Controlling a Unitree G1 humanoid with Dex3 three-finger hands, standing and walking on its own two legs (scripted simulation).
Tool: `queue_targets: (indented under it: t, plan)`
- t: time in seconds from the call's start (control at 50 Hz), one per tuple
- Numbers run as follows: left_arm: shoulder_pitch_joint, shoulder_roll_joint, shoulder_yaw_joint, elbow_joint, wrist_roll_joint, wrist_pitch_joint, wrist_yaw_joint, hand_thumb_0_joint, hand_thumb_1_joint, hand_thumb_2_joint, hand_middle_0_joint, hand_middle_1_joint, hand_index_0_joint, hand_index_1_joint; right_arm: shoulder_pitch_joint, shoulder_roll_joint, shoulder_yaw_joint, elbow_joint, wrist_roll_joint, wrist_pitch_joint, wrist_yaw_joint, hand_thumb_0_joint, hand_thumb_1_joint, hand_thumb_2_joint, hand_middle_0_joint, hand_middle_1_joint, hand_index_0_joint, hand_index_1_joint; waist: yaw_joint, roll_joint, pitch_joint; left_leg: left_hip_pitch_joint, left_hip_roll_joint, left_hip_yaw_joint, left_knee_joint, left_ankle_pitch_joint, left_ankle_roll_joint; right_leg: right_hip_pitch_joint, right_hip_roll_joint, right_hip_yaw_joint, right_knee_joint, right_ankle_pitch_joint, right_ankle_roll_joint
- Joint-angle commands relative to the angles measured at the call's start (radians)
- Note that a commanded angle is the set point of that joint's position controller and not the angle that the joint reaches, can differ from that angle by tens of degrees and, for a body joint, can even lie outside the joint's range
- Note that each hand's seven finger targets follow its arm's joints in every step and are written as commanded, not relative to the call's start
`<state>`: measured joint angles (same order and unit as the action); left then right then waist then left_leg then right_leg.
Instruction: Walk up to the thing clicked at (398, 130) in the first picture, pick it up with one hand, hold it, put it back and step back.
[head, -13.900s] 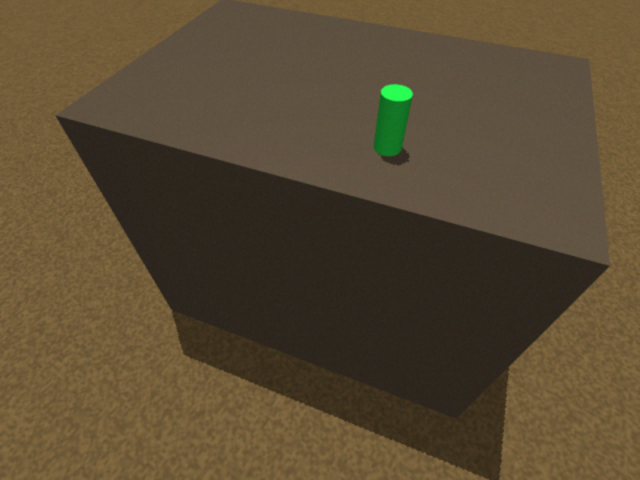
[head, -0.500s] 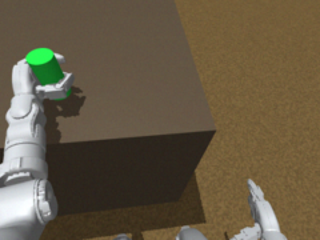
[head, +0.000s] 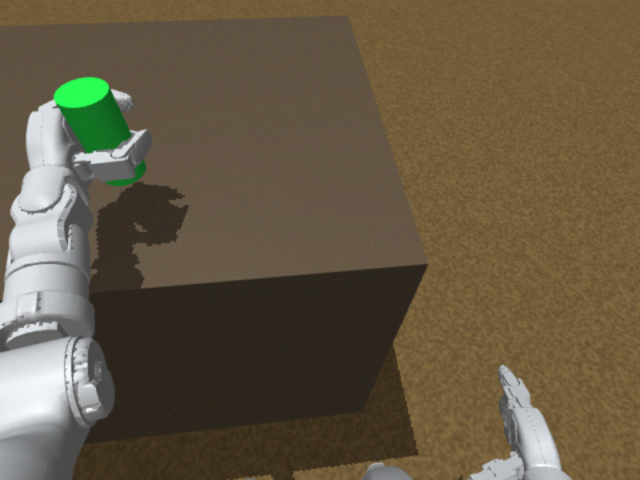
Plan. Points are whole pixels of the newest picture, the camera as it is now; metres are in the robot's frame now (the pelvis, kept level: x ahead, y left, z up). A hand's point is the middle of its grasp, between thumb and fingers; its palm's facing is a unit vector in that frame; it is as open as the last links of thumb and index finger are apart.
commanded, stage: settle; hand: left
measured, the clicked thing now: (105, 135) +0.48 +0.21 +0.18
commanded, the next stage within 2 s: lift in 0.14 s
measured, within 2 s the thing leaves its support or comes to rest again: neither
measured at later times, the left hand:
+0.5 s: hand (108, 116) +0.48 +0.19 +0.20, palm faces +0.13 -0.99 +0.00, open 7.0 cm
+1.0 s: hand (55, 89) +0.40 +0.19 +0.28, palm faces +0.12 -0.99 -0.03, open 7.0 cm
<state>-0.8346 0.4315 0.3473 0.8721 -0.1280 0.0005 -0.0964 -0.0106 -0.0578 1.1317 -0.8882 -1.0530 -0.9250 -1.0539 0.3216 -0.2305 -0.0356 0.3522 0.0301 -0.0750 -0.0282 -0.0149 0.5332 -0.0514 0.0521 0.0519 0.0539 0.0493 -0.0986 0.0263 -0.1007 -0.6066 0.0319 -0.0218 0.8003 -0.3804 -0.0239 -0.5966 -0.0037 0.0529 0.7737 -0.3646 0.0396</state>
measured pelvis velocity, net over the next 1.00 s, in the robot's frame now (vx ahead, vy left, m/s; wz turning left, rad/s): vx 0.00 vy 0.00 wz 0.03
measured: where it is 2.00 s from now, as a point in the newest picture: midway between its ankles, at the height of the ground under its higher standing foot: outside the picture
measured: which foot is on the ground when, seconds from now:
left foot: down 0.00-1.00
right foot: down 0.00-1.00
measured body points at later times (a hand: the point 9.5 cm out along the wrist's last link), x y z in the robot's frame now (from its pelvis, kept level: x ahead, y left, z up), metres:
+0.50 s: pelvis +0.01 +0.00 +0.01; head +0.04 -0.01 +0.46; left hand +0.47 +0.25 +0.20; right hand +0.16 -0.27 -0.05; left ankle +0.01 +0.13 -0.71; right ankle +0.01 -0.15 -0.71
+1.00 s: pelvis +0.00 +0.00 +0.02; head -0.01 -0.03 +0.47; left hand +0.39 +0.24 +0.29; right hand +0.17 -0.25 -0.04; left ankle +0.01 +0.13 -0.71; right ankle +0.01 -0.15 -0.71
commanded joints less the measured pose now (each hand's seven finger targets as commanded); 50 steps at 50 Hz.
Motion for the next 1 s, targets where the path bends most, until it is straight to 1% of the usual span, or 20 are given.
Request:
queue_targets:
  t: [0.0, 0.04, 0.08, 0.12, 0.2, 0.22, 0.34, 0.36, 0.42, 0.46, 0.5, 0.54, 0.62, 0.66, 0.74, 0.8, 0.82, 0.88, 0.94, 0.98]
  plan:
    - [-0.56, 0.261, 0.029, -0.269, -0.016, -0.076, 0.004, 0.0, 0.478, 1.391, -1.396, -1.45, -1.396, -1.468, -0.044, -0.105, -0.045, -0.147, 0.005, -0.055, -0.015, 0.0, 0.556, -0.05, 0.049, 0.05, 0.049, 0.05, 0.008, 0.057, -0.411, 0.266, -0.017, 0.032, -0.086, 0.291, 0.027, 0.144, 0.017, -0.07, -0.098, 0.285, -0.033]
    - [-0.539, 0.285, 0.048, -0.247, -0.021, -0.069, 0.006, 0.0, 0.489, 1.402, -1.395, -1.454, -1.395, -1.473, -0.033, -0.147, -0.083, -0.128, 0.004, -0.058, -0.025, 0.0, 0.556, -0.05, 0.049, 0.05, 0.049, 0.05, -0.001, 0.016, -0.414, 0.236, -0.021, 0.038, -0.086, 0.279, 0.035, 0.18, 0.013, -0.062, -0.105, 0.306, -0.025]
    - [-0.568, 0.275, 0.034, -0.263, -0.015, -0.066, 0.004, 0.0, 0.469, 1.396, -1.397, -1.458, -1.398, -1.475, -0.078, -0.105, -0.037, -0.133, 0.007, -0.063, -0.021, 0.0, 0.556, -0.05, 0.049, 0.05, 0.049, 0.05, 0.016, 0.051, -0.419, 0.259, -0.019, 0.035, -0.094, 0.293, 0.028, 0.163, 0.014, -0.067, -0.105, 0.296, -0.032]
    - [-0.58, 0.274, 0.034, -0.26, -0.02, -0.063, 0.006, 0.0, 0.478, 1.404, -1.397, -1.458, -1.397, -1.477, -0.054, -0.148, -0.082, -0.111, 0.007, -0.065, -0.03, 0.0, 0.557, -0.05, 0.049, 0.05, 0.049, 0.05, -0.003, 0.03, -0.409, 0.274, -0.016, 0.034, -0.098, 0.283, 0.03, 0.158, 0.017, -0.068, -0.112, 0.29, -0.032]
    - [-0.592, 0.276, 0.033, -0.255, -0.017, -0.058, 0.009, 0.0, 0.446, 1.4, -1.402, -1.46, -1.401, -1.481, -0.084, -0.113, -0.046, -0.114, 0.009, -0.072, -0.027, 0.0, 0.557, -0.051, 0.049, 0.05, 0.049, 0.05, 0.012, 0.035, -0.409, 0.259, -0.02, 0.035, -0.104, 0.287, 0.029, 0.183, 0.016, -0.069, -0.117, 0.294, -0.031]
    - [-0.594, 0.289, 0.04, -0.253, -0.017, -0.058, 0.006, 0.0, 0.464, 1.4, -1.406, -1.466, -1.408, -1.484, -0.078, -0.141, -0.071, -0.123, 0.009, -0.075, -0.034, 0.0, 0.555, -0.051, 0.049, 0.05, 0.049, 0.05, 0.001, 0.016, -0.431, 0.279, -0.017, 0.034, -0.1, 0.309, 0.031, 0.181, 0.016, -0.069, -0.114, 0.315, -0.029]
    - [-0.566, 0.268, 0.032, -0.287, -0.021, -0.035, 0.009, 0.0, 0.522, 1.348, -1.384, -1.45, -1.402, -1.449, -0.061, -0.136, -0.071, -0.134, 0.012, -0.08, -0.032, 0.0, 0.553, -0.05, 0.049, 0.05, 0.049, 0.05, 0.02, 0.017, -0.43, 0.29, -0.018, 0.035, -0.112, 0.324, 0.027, 0.212, 0.017, -0.075, -0.124, 0.324, -0.029]
    - [-0.567, 0.28, 0.036, -0.315, -0.023, -0.034, 0.009, 0.0, 0.521, 1.347, -1.381, -1.446, -1.399, -1.446, -0.022, -0.147, -0.084, -0.134, 0.011, -0.08, -0.033, 0.0, 0.549, -0.051, 0.049, 0.05, 0.049, 0.05, 0.01, 0.037, -0.467, 0.319, -0.019, 0.038, -0.102, 0.365, 0.028, 0.224, 0.015, -0.073, -0.122, 0.365, -0.026]
    - [-0.549, 0.262, 0.022, -0.352, -0.02, -0.013, 0.009, 0.0, 0.514, 1.34, -1.394, -1.449, -1.411, -1.449, -0.025, -0.111, -0.059, -0.113, 0.013, -0.084, -0.03, 0.0, 0.549, -0.05, 0.049, 0.05, 0.049, 0.05, 0.037, 0.069, -0.439, 0.325, -0.021, 0.039, -0.101, 0.412, 0.025, 0.223, 0.014, -0.077, -0.12, 0.395, -0.029]
    - [-0.536, 0.265, 0.028, -0.379, -0.025, 0.005, 0.006, 0.0, 0.515, 1.354, -1.392, -1.453, -1.407, -1.455, -0.025, -0.136, -0.08, -0.123, 0.015, -0.089, -0.03, 0.0, 0.547, -0.052, 0.048, 0.05, 0.049, 0.05, 0.029, 0.068, -0.445, 0.356, -0.012, 0.03, -0.102, 0.474, 0.019, 0.225, 0.017, -0.084, -0.113, 0.428, -0.033]
    - [-0.545, 0.257, 0.02, -0.425, -0.021, 0.024, 0.01, 0.0, 0.511, 1.343, -1.389, -1.439, -1.403, -1.442, -0.036, -0.097, -0.045, -0.131, 0.014, -0.092, -0.02, 0.0, 0.551, -0.05, 0.049, 0.049, 0.049, 0.049, 0.045, 0.072, -0.438, 0.342, -0.017, 0.034, -0.104, 0.484, 0.022, 0.247, 0.015, -0.083, -0.12, 0.448, -0.03]
    - [-0.515, 0.265, 0.034, -0.451, -0.027, 0.052, 0.013, 0.0, 0.526, 1.354, -1.378, -1.444, -1.394, -1.445, -0.041, -0.138, -0.089, -0.141, 0.016, -0.096, -0.024, 0.0, 0.555, -0.049, 0.049, 0.049, 0.049, 0.049, 0.046, 0.06, -0.426, 0.348, -0.018, 0.033, -0.118, 0.47, 0.02, 0.265, 0.014, -0.085, -0.126, 0.44, -0.03]
    - [-0.484, 0.225, 0.021, -0.539, -0.034, 0.111, 0.015, 0.0, 0.511, 1.338, -1.36, -1.428, -1.378, -1.428, -0.027, -0.103, -0.06, -0.141, 0.018, -0.108, -0.013, 0.0, 0.561, -0.047, 0.049, 0.049, 0.049, 0.049, 0.064, 0.058, -0.399, 0.369, -0.018, 0.032, -0.134, 0.463, 0.018, 0.267, 0.016, -0.096, -0.141, 0.416, -0.032]
    - [-0.448, 0.21, 0.025, -0.575, -0.046, 0.151, 0.013, 0.0, 0.516, 1.332, -1.346, -1.416, -1.363, -1.417, -0.026, -0.136, -0.097, -0.13, 0.02, -0.113, -0.016, 0.0, 0.563, -0.046, 0.049, 0.049, 0.049, 0.049, 0.063, 0.025, -0.357, 0.351, -0.022, 0.033, -0.153, 0.409, 0.021, 0.281, 0.015, -0.099, -0.153, 0.386, -0.03]
    - [-0.434, 0.189, 0.013, -0.691, -0.046, 0.236, 0.012, 0.0, 0.51, 1.331, -1.343, -1.415, -1.36, -1.416, -0.032, -0.103, -0.069, -0.128, 0.023, -0.116, -0.012, 0.0, 0.565, -0.045, 0.049, 0.049, 0.049, 0.049, 0.074, 0.015, -0.342, 0.369, -0.031, 0.038, -0.169, 0.379, 0.026, 0.284, 0.011, -0.102, -0.173, 0.365, -0.027]
    - [-0.414, 0.155, 0.001, -0.754, -0.058, 0.307, 0.007, 0.0, 0.522, 1.332, -1.335, -1.418, -1.355, -1.417, -0.033, -0.121, -0.09, -0.122, 0.022, -0.124, -0.013, 0.0, 0.564, -0.045, 0.049, 0.049, 0.049, 0.049, 0.068, 0.012, -0.319, 0.398, -0.026, 0.031, -0.187, 0.361, 0.024, 0.269, 0.013, -0.109, -0.178, 0.332, -0.029]
    - [-0.419, 0.157, -0.003, -0.773, -0.053, 0.331, 0.006, 0.0, 0.54, 1.34, -1.33, -1.413, -1.348, -1.413, -0.045, -0.106, -0.069, -0.135, 0.022, -0.126, -0.011, 0.0, 0.57, -0.044, 0.049, 0.049, 0.049, 0.049, 0.08, 0.018, -0.331, 0.404, -0.03, 0.032, -0.188, 0.372, 0.023, 0.273, 0.012, -0.109, -0.182, 0.339, -0.031]
    - [-0.375, 0.177, 0.026, -0.784, -0.06, 0.394, 0.003, 0.0, 0.577, 1.364, -1.33, -1.425, -1.349, -1.425, -0.029, -0.116, -0.085, -0.118, 0.025, -0.124, -0.014, 0.0, 0.572, -0.044, 0.049, 0.049, 0.049, 0.049, 0.077, -0.019, -0.286, 0.389, -0.039, 0.036, -0.199, 0.33, 0.031, 0.28, 0.006, -0.105, -0.201, 0.313, -0.024]
    - [-0.404, 0.16, 0.01, -0.853, -0.068, 0.451, -0.003, 0.0, 0.578, 1.361, -1.331, -1.428, -1.349, -1.427, -0.032, -0.1, -0.067, -0.078, 0.024, -0.13, -0.01, 0.0, 0.57, -0.044, 0.049, 0.049, 0.049, 0.049, 0.086, 0.023, -0.266, 0.399, -0.039, 0.031, -0.214, 0.315, 0.026, 0.269, 0.005, -0.109, -0.203, 0.292, -0.028]
    - [-0.399, 0.177, 0.028, -0.867, -0.074, 0.48, -0.002, 0.0, 0.589, 1.351, -1.315, -1.412, -1.333, -1.411, -0.066, -0.123, -0.083, -0.121, 0.026, -0.137, -0.008, 0.0, 0.572, -0.044, 0.049, 0.049, 0.049, 0.049, 0.092, -0.026, -0.269, 0.392, -0.045, 0.031, -0.218, 0.29, 0.032, 0.288, 0.004, -0.108, -0.219, 0.272, -0.025]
